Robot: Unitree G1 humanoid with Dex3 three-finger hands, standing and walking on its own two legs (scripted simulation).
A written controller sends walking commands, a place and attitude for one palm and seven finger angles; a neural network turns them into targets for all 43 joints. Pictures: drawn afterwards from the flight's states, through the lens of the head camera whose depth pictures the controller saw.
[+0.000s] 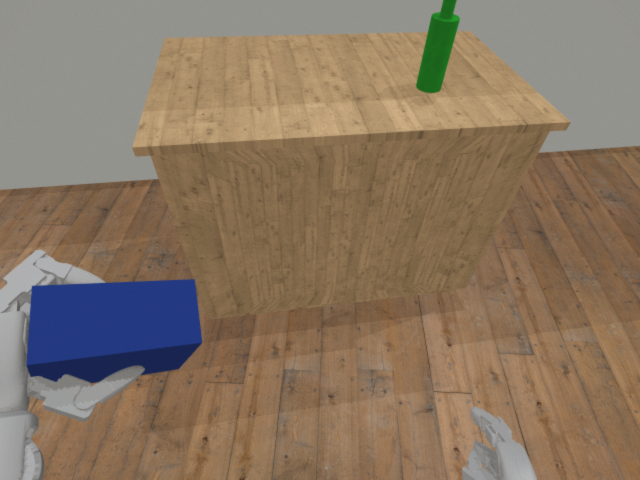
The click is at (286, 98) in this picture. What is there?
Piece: table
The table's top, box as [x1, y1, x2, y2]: [132, 31, 570, 156]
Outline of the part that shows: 570,122 470,31 456,32 441,89 435,93 423,92 415,86 427,32 165,38 132,147 135,155 137,156 563,130 566,129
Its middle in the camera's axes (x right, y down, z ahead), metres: +0.06 -0.43 +1.03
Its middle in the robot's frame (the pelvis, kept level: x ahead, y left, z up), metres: +1.06 +0.00 +0.01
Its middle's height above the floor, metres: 0.78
